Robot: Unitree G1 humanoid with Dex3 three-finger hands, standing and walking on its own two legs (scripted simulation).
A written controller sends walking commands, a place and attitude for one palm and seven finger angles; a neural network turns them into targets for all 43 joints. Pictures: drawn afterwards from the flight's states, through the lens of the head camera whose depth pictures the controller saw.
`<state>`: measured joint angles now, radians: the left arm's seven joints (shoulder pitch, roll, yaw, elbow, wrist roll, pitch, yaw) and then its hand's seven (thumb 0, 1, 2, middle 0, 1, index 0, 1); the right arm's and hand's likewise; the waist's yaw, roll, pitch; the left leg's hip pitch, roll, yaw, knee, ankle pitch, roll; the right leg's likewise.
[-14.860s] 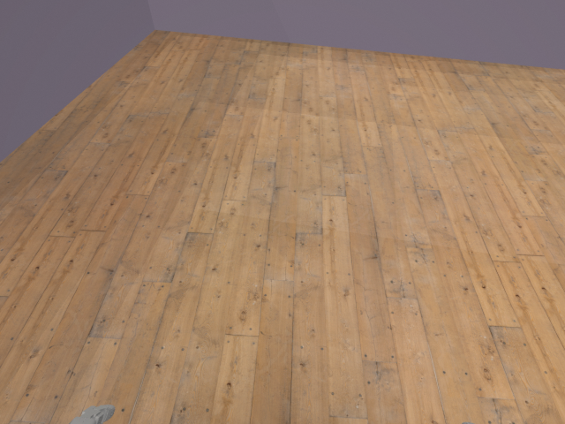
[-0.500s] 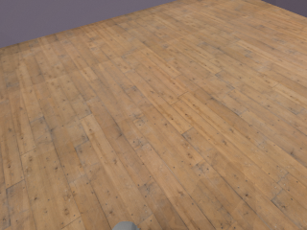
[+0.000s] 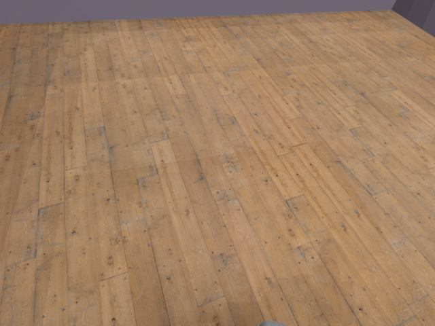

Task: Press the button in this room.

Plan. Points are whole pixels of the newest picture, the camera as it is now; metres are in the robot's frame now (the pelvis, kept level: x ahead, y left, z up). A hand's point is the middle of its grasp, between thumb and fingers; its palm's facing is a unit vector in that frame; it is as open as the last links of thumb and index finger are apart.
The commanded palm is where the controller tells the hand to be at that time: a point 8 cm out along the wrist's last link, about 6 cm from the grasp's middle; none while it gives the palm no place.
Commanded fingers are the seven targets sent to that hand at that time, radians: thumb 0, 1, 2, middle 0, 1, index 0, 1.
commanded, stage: turn or walk to find it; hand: left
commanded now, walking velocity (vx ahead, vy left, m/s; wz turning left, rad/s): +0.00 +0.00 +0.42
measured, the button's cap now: out of the picture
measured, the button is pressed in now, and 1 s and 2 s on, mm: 0 0 0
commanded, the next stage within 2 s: stand and wait in 1.30 s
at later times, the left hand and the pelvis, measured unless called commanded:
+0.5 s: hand out of the picture +0.00 +0.13 -0.15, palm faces +0.25 -0.93 -0.27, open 7.3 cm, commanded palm none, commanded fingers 0.00 0.90 0.90 -0.20 -0.30 -0.20 -0.30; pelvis -0.03 -0.07 +0.00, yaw +14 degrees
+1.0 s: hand out of the picture -0.12 +0.20 -0.17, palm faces +0.47 -0.85 -0.24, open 7.4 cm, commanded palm none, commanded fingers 0.00 0.90 0.90 -0.20 -0.30 -0.20 -0.30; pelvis -0.07 -0.02 +0.00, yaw +25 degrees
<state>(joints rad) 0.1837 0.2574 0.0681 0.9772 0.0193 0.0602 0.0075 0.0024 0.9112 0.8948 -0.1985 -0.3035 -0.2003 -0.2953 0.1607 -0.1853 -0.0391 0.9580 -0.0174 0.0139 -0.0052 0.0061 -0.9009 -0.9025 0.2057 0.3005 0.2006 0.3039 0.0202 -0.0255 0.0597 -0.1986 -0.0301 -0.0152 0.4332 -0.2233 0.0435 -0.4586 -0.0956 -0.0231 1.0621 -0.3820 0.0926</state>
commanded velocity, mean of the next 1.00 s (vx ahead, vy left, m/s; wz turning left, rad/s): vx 0.00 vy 0.00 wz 0.42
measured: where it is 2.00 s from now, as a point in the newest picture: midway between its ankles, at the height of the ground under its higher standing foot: outside the picture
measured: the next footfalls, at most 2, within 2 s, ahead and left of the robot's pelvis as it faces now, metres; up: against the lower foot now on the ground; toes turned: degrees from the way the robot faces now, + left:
right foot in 0.20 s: +0.03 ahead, -0.14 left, +0.00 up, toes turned +2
left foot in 0.74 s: -0.08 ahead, +0.08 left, +0.00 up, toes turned +24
